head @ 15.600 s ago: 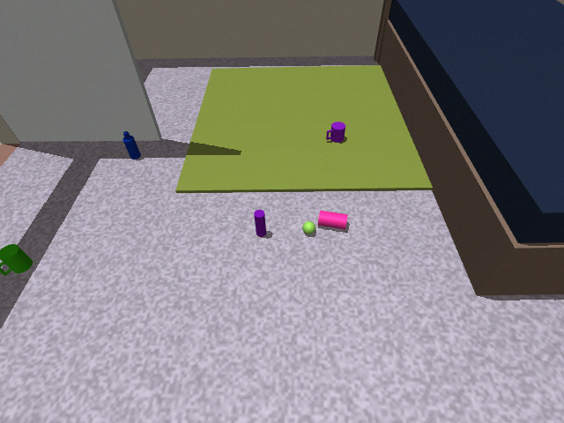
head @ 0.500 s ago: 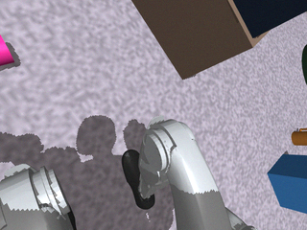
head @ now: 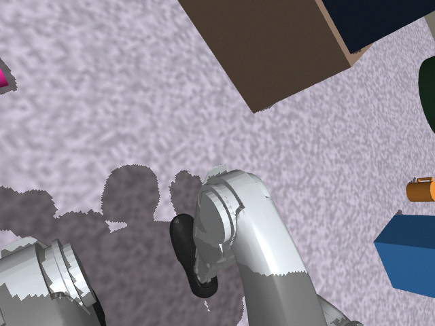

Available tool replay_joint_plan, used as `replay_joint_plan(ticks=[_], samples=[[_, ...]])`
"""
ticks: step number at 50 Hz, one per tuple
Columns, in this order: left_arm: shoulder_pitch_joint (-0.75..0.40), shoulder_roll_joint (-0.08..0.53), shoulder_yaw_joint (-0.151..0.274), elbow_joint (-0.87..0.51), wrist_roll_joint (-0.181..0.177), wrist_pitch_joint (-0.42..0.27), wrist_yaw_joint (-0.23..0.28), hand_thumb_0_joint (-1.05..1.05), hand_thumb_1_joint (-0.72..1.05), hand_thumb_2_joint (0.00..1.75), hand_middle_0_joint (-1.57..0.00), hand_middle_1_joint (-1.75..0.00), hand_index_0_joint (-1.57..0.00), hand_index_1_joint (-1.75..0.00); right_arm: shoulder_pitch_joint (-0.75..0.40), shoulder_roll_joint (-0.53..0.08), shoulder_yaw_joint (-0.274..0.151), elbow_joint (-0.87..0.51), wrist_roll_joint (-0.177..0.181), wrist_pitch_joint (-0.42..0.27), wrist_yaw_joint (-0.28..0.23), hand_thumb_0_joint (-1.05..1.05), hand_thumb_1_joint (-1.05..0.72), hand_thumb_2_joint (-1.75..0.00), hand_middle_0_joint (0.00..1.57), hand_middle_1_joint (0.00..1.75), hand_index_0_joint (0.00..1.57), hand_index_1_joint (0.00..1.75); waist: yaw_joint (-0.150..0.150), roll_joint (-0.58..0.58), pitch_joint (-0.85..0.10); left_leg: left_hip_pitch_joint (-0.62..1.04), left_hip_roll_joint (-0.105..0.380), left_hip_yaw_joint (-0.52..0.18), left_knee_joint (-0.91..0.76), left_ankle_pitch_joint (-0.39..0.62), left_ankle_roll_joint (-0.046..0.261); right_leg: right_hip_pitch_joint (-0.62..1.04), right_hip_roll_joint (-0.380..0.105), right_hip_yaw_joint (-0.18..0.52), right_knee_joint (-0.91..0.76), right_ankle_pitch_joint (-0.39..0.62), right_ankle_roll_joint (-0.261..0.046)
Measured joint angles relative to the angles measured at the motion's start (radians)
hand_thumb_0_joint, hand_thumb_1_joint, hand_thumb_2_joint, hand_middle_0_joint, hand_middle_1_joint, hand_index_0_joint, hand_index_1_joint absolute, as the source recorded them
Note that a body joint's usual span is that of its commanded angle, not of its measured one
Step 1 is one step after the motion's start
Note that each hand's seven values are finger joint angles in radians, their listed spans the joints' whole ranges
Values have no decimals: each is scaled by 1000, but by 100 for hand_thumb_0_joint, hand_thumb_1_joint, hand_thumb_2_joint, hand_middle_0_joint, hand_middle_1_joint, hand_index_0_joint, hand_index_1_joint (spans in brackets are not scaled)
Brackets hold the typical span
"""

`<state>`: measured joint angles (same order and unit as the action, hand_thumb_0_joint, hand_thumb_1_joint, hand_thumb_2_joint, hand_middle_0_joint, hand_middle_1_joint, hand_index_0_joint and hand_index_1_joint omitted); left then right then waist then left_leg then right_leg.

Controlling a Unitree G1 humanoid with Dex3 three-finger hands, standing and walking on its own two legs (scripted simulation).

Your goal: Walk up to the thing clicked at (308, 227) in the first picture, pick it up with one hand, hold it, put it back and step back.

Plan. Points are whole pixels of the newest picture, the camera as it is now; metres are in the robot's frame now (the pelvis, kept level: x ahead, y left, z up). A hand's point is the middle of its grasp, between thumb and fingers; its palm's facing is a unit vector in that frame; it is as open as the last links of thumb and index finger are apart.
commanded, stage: close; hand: left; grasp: from above
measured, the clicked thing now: out of the picture +0.49 +0.34 -0.28
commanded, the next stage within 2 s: settle in 0.40 s
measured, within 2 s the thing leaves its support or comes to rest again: leaves its support in 0.78 s
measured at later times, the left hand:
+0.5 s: hand out of the picture +0.45 +0.33 -0.26, palm faces -0.45 -0.13 -0.89, open 8.3 cm
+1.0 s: hand out of the picture +0.45 +0.35 -0.22, palm faces -0.42 -0.13 -0.90, open 8.1 cm
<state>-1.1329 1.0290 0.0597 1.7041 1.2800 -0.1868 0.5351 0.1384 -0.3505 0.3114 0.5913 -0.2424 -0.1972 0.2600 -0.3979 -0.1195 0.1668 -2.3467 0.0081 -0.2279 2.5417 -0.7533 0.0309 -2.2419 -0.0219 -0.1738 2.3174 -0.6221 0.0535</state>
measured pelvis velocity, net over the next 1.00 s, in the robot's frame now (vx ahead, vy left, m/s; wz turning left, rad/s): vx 0.00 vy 0.00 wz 0.02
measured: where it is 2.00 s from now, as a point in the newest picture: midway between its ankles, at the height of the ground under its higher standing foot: (151, 303)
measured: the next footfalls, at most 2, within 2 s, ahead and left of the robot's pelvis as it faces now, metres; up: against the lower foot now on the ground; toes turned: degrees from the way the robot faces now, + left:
none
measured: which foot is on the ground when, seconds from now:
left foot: down 0.00-1.00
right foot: down 0.00-1.00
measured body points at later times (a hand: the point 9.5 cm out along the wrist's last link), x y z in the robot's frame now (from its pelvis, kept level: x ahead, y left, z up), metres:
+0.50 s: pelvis +0.00 +0.00 +0.00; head +0.28 +0.14 +0.31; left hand +0.47 +0.33 -0.21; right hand +0.05 -0.25 -0.05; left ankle +0.05 +0.11 -0.28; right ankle +0.13 -0.13 -0.28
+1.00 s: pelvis +0.00 +0.00 +0.00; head +0.27 +0.13 +0.34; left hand +0.47 +0.35 -0.17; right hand +0.05 -0.26 -0.06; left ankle +0.05 +0.11 -0.28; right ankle +0.13 -0.13 -0.28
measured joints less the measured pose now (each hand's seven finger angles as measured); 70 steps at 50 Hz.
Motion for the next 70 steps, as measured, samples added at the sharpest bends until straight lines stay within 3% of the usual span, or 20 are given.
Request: replay_joint_plan(ticks=[6, 13, 18, 27, 31, 35, 44, 57, 70], samples=[[25, 0, 15, -12, 16, -36, -11, 0, 6, 78, -42, -105, -46, -98, 8, -2, 3, -8, 4, 9, -5, 0, -91, -90, 20, 30, 20, 30, 8, -4, 6, 5, 0, -3, -4, 8, -3, 4, 1, -3, -4, 9, -2], [19, 24, 25, 14, 61, -72, 29, 0, 18, 72, -51, -102, -56, -93, 1, -7, 3, -7, -3, 6, -20, 0, -91, -90, 20, 30, 20, 30, 3, -28, 16, 6, 4, -3, -1, 16, -4, 1, 5, -1, -1, 21, -3], [9, 31, 22, 42, 73, -63, 66, 1, 19, 64, -55, -99, -61, -88, -7, -8, 6, 4, -10, -3, -23, 0, -91, -90, 20, 30, 20, 30, -7, -33, 13, 9, 6, -1, 1, 10, -4, 1, 7, 1, 2, 18, -1], [-12, 42, 22, 65, 47, -23, 71, 1, 19, 55, -63, -92, -69, -81, -15, -11, 11, 0, -8, -24, -20, 0, -92, -90, 20, 30, 20, 30, -22, -27, 22, 6, 8, 0, 4, 10, 3, 0, 9, 2, 1, 18, 5], [-4, 40, 52, 29, 39, -16, 42, 1, 19, 52, -66, -90, -72, -78, -4, -8, 10, -3, 0, -23, -19, 0, -92, -90, 20, 30, 20, 30, -18, -19, 20, 0, 8, 0, 3, 10, 3, -4, 10, 1, -2, 19, 3], [4, 33, 47, 13, 27, -8, 10, 1, 19, 49, -68, -87, -74, -76, 6, -5, 7, -2, 3, -16, -15, 0, -92, -90, 20, 30, 20, 30, -14, -14, 13, -4, 6, -1, 3, 8, 2, -7, 8, 1, 0, 15, 2], [79, -17, 102, -127, 27, -8, -49, 2, 21, 44, -70, -85, -77, -72, 42, 1, -44, 12, 18, 18, -8, 0, -92, -90, 20, 30, 20, 30, 23, 20, -36, -20, -3, 3, -1, 9, -5, -24, -1, 2, 4, 7, -11], [130, -156, 36, -283, -14, 13, -182, 1, 20, 42, -72, -82, -78, -71, 59, 7, -159, 51, 78, 99, -23, 0, -92, -90, 20, 30, 20, 30, 91, 94, -149, -16, -9, 58, -58, 25, 0, -37, -17, 46, -11, -3, -17], [87, -195, -1, -285, -16, -1, -265, 1, 21, 39, -74, -80, -81, -69, 47, 23, -183, 40, 106, 157, -81, 0, -91, -89, 20, 30, 20, 30, 103, 121, -182, 22, -12, 90, -128, 58, -10, -18, -27, 73, -49, 14, -27]])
